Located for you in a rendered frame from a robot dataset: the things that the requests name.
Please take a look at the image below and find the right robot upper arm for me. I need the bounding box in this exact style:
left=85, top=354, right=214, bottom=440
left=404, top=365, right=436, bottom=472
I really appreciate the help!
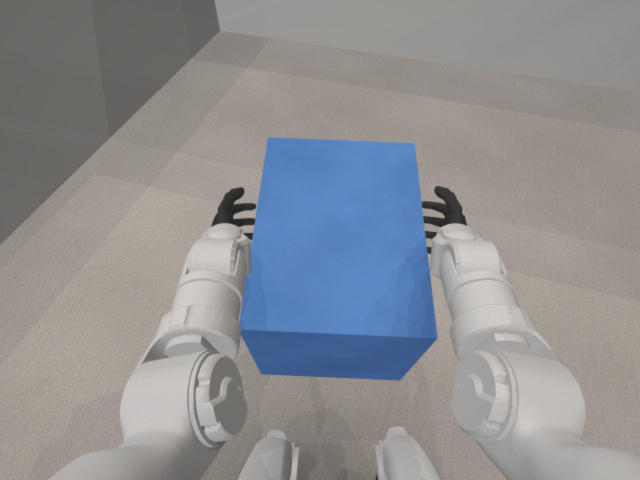
left=450, top=347, right=640, bottom=480

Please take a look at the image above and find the left robot upper arm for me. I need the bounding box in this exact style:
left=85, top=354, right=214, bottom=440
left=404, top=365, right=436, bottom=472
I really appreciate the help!
left=48, top=350, right=248, bottom=480

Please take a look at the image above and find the right robot hand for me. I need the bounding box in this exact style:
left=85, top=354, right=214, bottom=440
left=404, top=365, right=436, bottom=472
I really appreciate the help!
left=422, top=186, right=467, bottom=254

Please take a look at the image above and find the right robot thigh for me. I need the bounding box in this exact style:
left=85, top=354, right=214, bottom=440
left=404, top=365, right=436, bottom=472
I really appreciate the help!
left=374, top=435, right=443, bottom=480

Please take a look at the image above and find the right robot forearm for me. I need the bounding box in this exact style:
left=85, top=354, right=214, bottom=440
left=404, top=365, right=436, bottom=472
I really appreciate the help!
left=430, top=223, right=585, bottom=424

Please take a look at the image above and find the left robot forearm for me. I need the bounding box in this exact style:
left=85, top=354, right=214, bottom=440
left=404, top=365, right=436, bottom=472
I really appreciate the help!
left=120, top=223, right=251, bottom=432

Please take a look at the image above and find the carton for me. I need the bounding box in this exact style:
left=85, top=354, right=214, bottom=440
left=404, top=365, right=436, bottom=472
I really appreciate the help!
left=239, top=137, right=438, bottom=381

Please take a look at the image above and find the left robot thigh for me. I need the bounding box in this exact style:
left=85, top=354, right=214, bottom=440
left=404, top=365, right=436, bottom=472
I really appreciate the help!
left=238, top=437, right=300, bottom=480

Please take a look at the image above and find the left robot hand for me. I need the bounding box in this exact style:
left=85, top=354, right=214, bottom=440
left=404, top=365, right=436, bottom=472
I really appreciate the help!
left=211, top=187, right=256, bottom=240

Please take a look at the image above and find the robot thigh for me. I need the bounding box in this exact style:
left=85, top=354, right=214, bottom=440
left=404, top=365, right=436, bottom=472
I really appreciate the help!
left=238, top=437, right=300, bottom=480
left=374, top=435, right=443, bottom=480

